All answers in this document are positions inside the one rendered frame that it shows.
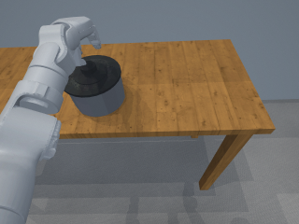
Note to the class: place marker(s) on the lid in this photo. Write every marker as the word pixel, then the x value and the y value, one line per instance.
pixel 107 75

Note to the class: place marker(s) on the knob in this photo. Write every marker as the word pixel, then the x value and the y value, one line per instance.
pixel 89 68

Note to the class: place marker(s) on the robot left hand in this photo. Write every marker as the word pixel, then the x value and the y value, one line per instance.
pixel 85 28

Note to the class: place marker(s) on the robot left upper arm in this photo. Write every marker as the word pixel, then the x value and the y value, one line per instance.
pixel 26 137

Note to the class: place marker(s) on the robot left forearm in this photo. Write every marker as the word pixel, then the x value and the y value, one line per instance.
pixel 43 84

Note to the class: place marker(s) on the pot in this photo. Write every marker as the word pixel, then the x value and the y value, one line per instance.
pixel 102 104

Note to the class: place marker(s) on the table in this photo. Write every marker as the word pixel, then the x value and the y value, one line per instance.
pixel 172 88

